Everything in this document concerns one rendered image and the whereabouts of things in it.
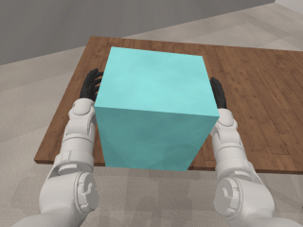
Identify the robot left hand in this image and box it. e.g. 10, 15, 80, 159
79, 68, 104, 102

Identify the robot right upper arm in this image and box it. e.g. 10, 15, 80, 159
213, 176, 303, 227

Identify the left robot forearm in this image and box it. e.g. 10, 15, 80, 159
39, 98, 97, 212

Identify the right robot forearm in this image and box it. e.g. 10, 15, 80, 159
210, 108, 275, 212

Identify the carton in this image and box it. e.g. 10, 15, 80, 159
94, 46, 220, 171

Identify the table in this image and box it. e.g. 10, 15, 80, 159
33, 36, 303, 209

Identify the robot right hand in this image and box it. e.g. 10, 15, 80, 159
209, 77, 227, 109

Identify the robot left upper arm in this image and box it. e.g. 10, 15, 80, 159
11, 171, 99, 227

